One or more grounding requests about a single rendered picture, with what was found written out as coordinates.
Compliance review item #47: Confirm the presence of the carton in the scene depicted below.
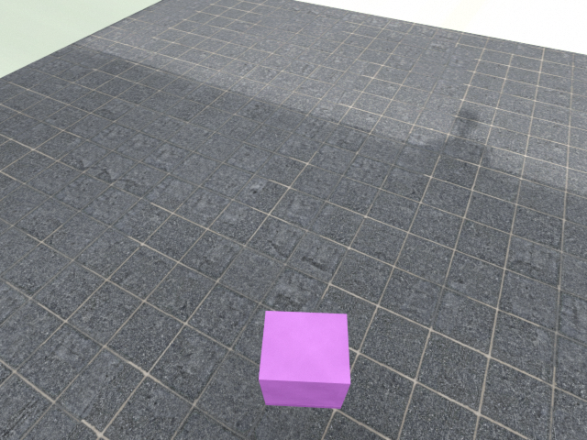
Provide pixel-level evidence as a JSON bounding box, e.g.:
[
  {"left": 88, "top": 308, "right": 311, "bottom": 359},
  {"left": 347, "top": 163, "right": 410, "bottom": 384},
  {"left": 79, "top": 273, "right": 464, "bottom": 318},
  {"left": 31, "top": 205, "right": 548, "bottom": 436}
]
[{"left": 259, "top": 311, "right": 350, "bottom": 409}]

